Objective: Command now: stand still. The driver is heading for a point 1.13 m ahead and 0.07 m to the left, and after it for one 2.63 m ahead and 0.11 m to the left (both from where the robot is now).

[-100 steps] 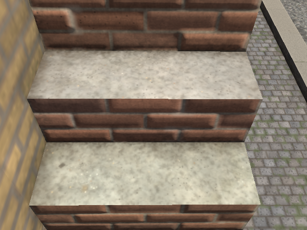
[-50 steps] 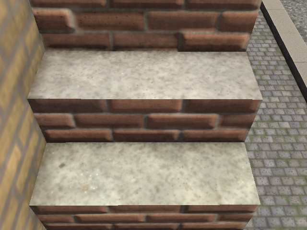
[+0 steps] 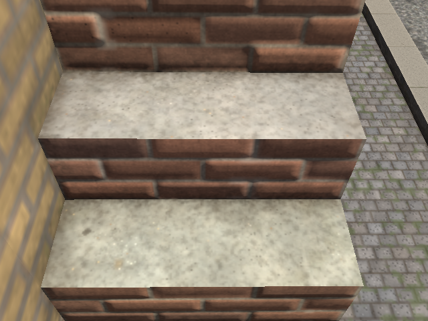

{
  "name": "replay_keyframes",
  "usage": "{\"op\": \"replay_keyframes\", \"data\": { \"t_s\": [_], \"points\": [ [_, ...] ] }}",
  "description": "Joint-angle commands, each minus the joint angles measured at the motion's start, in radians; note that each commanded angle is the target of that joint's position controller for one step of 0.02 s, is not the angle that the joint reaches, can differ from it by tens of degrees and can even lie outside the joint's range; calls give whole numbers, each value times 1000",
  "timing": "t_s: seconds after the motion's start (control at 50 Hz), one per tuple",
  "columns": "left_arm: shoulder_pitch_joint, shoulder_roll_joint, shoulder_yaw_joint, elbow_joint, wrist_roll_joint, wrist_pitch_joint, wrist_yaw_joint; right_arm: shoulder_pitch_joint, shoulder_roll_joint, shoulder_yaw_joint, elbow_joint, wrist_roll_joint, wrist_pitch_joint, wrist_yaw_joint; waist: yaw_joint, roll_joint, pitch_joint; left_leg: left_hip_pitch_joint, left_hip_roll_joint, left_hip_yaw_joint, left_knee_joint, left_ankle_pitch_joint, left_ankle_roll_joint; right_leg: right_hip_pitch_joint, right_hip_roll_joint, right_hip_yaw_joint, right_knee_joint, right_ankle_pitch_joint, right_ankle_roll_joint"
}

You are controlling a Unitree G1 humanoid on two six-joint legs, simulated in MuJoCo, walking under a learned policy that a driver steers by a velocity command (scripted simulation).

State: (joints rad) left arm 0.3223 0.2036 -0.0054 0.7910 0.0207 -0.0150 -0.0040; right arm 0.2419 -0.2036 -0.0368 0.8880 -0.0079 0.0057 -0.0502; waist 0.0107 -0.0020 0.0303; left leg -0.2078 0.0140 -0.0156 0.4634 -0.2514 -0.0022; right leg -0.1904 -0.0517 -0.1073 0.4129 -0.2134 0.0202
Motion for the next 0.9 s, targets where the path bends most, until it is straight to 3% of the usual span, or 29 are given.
{"op": "replay_keyframes", "data": {
  "t_s": [0.02,0.44,0.46,0.84,0.9],
  "points": [
    [44,88,21,-46,-1,-11,2,17,-106,-22,-45,0,-9,-4,1,11,-9,8,90,-75,-76,142,41,-18,-87,61,-78,82,-58],
    [59,84,20,-40,5,-9,2,41,-102,-25,-35,2,-11,-1,-2,-2,-15,12,93,-75,-85,98,38,-15,-89,57,-78,50,-52],
    [41,87,21,-47,-1,-10,1,21,-112,-24,-43,-2,-10,-2,1,13,5,-2,91,-78,-79,129,41,-25,-85,58,-80,62,-56],
    [45,88,21,-46,0,-10,2,25,-109,-23,-44,0,-10,-3,0,8,-8,4,92,-76,-77,140,41,-16,-86,55,-78,68,-55],
    [43,78,19,-45,-3,-8,3,21,-95,-19,-49,-1,-8,-9,-3,10,-9,8,91,-75,-81,132,39,-18,-82,56,-78,70,-55]
  ]
}}
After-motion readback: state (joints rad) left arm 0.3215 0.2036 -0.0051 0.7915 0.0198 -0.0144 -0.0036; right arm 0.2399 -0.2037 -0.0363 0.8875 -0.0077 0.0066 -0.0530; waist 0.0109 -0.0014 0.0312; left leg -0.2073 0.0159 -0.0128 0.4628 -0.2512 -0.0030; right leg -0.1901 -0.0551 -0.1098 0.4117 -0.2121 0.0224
